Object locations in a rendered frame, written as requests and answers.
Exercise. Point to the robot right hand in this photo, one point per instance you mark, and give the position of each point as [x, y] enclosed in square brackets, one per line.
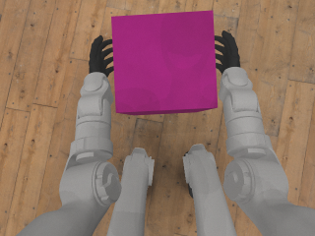
[230, 57]

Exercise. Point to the robot left shin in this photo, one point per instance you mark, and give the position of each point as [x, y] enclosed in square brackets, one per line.
[135, 150]

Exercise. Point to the left robot forearm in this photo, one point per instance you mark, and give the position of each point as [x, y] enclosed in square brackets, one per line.
[93, 123]

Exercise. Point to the right robot thigh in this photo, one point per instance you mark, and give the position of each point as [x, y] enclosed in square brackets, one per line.
[211, 210]

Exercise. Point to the left robot upper arm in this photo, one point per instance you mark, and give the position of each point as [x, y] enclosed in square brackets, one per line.
[86, 192]

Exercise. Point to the right robot upper arm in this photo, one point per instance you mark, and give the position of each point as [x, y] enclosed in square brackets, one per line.
[260, 189]

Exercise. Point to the carton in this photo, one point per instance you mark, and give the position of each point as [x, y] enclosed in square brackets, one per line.
[164, 63]

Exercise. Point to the right robot forearm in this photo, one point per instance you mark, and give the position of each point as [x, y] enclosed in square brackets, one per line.
[246, 136]

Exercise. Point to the robot left hand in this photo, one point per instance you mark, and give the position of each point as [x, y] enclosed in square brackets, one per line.
[97, 62]

